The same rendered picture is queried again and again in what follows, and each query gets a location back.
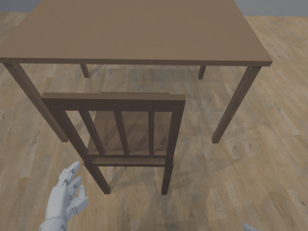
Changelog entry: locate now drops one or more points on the chair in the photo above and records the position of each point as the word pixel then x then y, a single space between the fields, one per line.
pixel 130 129

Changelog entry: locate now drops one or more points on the left robot forearm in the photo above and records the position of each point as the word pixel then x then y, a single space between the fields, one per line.
pixel 53 224

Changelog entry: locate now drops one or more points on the left robot hand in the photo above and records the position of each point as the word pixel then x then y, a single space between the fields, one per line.
pixel 59 204

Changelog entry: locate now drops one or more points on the table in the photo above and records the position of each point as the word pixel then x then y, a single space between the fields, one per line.
pixel 135 32

